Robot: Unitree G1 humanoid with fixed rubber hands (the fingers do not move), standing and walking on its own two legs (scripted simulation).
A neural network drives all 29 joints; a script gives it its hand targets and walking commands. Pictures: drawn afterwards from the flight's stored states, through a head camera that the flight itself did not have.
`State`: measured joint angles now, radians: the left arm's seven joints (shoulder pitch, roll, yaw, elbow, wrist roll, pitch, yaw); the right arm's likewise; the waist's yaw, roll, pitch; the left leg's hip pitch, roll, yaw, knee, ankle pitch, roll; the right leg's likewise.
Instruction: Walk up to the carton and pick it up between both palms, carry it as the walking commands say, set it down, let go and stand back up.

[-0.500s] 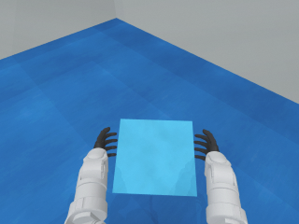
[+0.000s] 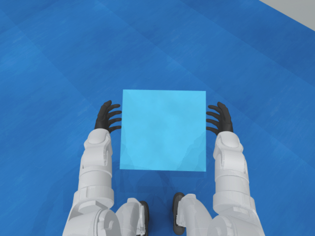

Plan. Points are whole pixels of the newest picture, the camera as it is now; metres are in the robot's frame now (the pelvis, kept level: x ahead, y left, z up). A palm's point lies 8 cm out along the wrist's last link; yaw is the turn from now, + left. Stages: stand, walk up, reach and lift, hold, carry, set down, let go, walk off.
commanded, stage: set down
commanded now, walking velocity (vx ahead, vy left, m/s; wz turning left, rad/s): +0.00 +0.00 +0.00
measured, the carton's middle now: (163, 130) +0.40 -0.01 -0.14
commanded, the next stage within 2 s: none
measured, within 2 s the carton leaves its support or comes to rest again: neither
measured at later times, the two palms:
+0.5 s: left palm (112, 129) +0.40 +0.15 -0.13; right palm (214, 132) +0.39 -0.16 -0.13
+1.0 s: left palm (119, 129) +0.43 +0.15 -0.22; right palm (207, 133) +0.41 -0.16 -0.22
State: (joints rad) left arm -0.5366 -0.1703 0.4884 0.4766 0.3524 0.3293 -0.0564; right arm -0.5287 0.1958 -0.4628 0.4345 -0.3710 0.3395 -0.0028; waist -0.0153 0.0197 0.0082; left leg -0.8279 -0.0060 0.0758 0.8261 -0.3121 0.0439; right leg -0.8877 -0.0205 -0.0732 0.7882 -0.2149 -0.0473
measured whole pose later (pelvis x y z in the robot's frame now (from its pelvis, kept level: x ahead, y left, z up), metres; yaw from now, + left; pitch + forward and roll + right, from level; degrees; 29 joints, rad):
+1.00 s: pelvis -0.02 +0.00 -0.15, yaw +3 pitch +43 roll +1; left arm -0.84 -0.07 0.45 0.59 0.25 0.33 0.03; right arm -0.77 0.09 -0.48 0.51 -0.24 0.35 -0.04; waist -0.04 0.02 -0.25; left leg -1.75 -0.02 0.05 1.48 -0.49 0.04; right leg -1.81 -0.01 -0.03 1.44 -0.39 -0.04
